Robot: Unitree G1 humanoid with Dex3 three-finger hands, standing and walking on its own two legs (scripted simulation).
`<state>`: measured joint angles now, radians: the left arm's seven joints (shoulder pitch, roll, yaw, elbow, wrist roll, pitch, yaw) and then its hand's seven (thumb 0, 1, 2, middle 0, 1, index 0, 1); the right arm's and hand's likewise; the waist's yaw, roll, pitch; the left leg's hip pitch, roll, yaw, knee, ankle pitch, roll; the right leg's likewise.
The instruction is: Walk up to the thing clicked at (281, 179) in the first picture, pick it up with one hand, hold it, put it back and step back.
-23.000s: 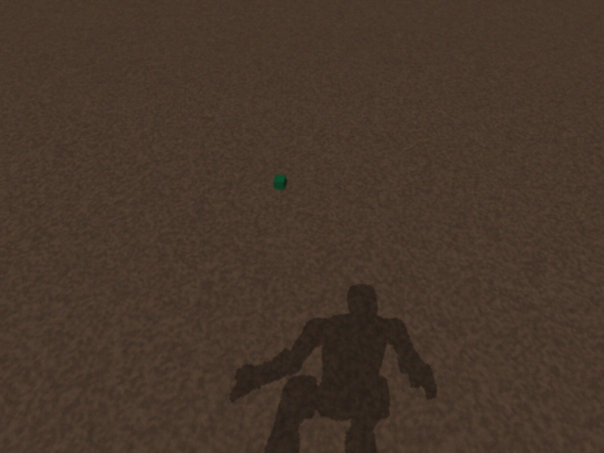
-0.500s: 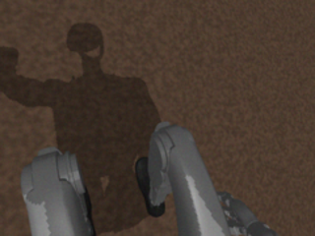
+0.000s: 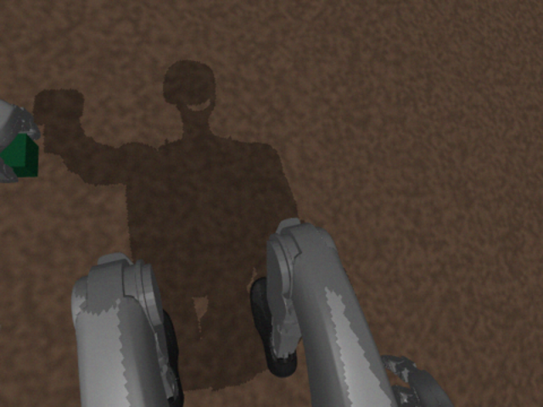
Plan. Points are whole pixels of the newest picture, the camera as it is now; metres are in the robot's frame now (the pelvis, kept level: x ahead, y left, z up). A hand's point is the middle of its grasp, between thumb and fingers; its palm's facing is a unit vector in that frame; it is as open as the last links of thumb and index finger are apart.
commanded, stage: lift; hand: left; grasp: from above
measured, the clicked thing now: (12, 156) +0.48 +0.30 -0.19
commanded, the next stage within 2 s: hold in 1.46 s
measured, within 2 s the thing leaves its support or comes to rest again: neither
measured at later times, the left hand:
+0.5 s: hand out of the picture +0.40 +0.31 +0.01, palm faces -0.46 -0.05 -0.88, open 7.7 cm
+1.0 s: hand out of the picture +0.34 +0.28 +0.21, palm faces -0.48 -0.08 -0.88, open 7.8 cm
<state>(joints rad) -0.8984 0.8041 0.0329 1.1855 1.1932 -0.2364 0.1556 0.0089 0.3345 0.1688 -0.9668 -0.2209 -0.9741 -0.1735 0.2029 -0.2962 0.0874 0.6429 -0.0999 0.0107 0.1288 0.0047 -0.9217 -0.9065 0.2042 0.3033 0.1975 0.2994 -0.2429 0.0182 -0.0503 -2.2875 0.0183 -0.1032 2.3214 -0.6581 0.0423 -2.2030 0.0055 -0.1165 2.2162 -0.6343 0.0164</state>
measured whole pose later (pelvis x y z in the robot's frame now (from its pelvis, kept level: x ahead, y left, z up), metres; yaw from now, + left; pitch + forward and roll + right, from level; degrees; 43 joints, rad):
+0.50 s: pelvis +0.00 +0.00 +0.11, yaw +4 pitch +33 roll -6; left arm -0.57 0.68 -0.02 0.79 1.04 -0.22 0.03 0.00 0.32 0.19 -0.98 -0.20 -0.98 -0.17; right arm 0.16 -0.28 -0.01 0.62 -0.02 0.06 0.05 0.01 -0.91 -0.91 0.20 0.30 0.20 0.30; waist -0.13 0.04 -0.17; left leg -1.93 0.02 -0.04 1.98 -0.64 0.04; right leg -1.88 0.00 -0.06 1.91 -0.62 0.02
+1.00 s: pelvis +0.03 +0.01 +0.29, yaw +6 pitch +20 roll -3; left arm -0.33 0.53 -0.11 0.77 1.02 -0.19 0.06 -0.01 0.31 0.27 -0.92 -0.27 -0.92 -0.24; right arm 0.24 -0.25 -0.01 0.70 0.03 0.01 -0.05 0.01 -0.91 -0.90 0.20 0.30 0.20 0.30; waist -0.09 0.05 -0.17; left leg -1.17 0.03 -0.01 1.34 -0.52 0.03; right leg -1.13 0.02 -0.03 1.28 -0.49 0.02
